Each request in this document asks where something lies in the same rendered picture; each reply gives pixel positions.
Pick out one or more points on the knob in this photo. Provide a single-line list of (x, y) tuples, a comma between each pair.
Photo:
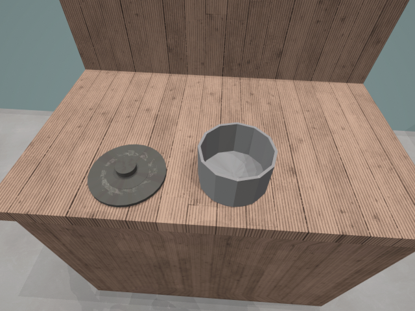
[(125, 167)]

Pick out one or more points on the lid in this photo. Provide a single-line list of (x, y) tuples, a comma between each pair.
[(116, 191)]

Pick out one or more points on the table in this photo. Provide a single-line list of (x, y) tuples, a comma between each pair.
[(340, 204)]

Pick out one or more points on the pot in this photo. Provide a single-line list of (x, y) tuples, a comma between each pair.
[(235, 163)]

